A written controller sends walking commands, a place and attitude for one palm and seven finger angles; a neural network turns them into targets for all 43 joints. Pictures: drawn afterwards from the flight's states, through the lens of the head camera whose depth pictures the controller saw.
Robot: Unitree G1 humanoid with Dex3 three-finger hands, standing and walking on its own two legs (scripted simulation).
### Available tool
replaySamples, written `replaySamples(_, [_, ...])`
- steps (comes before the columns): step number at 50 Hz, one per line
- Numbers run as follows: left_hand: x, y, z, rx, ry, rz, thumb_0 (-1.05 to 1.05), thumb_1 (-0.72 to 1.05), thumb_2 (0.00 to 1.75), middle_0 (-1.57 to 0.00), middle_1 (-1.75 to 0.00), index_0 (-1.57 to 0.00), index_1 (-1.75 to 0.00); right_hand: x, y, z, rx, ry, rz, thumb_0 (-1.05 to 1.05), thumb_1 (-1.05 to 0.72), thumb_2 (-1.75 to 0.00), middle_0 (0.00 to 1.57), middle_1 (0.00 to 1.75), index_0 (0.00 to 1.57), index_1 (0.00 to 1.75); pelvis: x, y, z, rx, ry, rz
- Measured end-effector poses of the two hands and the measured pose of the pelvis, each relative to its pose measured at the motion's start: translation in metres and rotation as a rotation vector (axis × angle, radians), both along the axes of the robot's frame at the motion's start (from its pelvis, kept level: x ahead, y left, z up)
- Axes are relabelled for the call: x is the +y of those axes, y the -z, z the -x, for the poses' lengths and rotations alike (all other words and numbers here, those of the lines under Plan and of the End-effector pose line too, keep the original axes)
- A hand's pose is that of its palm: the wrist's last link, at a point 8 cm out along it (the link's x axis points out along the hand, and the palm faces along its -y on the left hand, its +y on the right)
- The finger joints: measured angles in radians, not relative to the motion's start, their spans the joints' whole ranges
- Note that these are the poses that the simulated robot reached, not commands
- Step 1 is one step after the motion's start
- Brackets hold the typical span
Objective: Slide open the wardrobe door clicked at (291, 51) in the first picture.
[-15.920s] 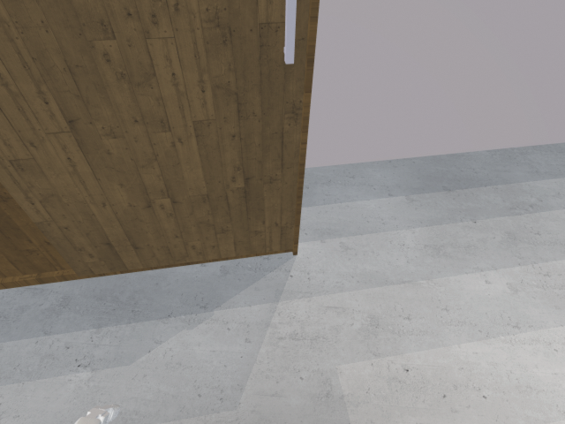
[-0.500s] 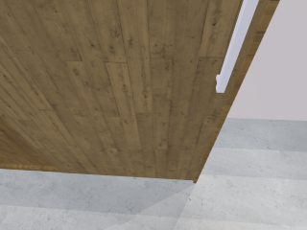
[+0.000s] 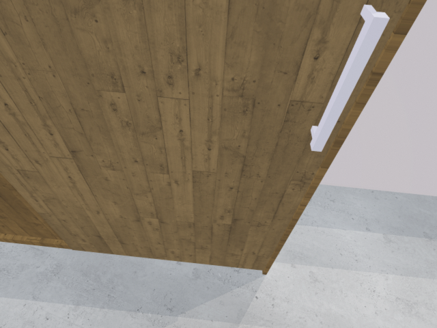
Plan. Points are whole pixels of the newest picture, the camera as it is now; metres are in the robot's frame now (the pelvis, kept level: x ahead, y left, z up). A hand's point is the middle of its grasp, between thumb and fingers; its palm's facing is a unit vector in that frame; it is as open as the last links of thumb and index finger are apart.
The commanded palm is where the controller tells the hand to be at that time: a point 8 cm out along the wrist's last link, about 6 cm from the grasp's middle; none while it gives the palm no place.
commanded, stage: come to a stop and stand still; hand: right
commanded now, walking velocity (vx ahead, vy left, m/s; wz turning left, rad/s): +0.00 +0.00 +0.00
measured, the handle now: (338, 89) +0.45 -0.15 +0.23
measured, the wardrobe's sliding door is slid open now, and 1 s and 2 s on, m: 0.00 0.00 0.00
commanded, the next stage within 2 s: look again from close up in 0.68 s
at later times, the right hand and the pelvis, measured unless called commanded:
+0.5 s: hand out of the picture -0.01 -0.14 -0.17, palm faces +0.02 +0.98 -0.21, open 7.4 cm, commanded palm none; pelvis +0.00 +0.03 +0.00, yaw -1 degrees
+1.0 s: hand out of the picture -0.01 -0.13 -0.17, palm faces +0.05 +0.98 -0.22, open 7.4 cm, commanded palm none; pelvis +0.00 +0.05 +0.01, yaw -2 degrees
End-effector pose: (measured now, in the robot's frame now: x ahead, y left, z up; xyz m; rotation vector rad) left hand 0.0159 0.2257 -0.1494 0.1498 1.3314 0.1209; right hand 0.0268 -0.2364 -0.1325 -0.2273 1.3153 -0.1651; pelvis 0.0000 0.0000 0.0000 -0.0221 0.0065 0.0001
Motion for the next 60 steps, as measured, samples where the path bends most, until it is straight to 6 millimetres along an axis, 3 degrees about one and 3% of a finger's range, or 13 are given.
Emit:
replaySamples(18, [0.026,-0.007,-0.012,0.015,0.015,-0.016,0.00,0.91,0.89,-0.20,-0.30,-0.20,-0.29,0.038,0.005,0.039,0.102,0.046,-0.046,0.01,-0.91,-0.89,0.20,0.30,0.20,0.30,0.026,-0.004,-0.003,-0.001,0.007,0.000])
replaySamples(36, [0.041,-0.007,-0.004,0.036,0.022,-0.015,0.00,0.91,0.89,-0.20,-0.30,-0.20,-0.29,0.053,0.004,0.037,0.069,0.066,-0.044,0.00,-0.91,-0.89,0.20,0.30,0.20,0.30,0.044,-0.005,-0.001,-0.009,0.025,-0.001])
replaySamples(60, [0.047,-0.008,0.003,0.042,0.030,-0.015,0.00,0.91,0.89,-0.20,-0.30,-0.20,-0.29,0.060,0.002,0.050,0.077,0.086,-0.045,0.00,-0.91,-0.89,0.20,0.30,0.20,0.30,0.051,-0.007,0.005,-0.016,0.032,-0.002])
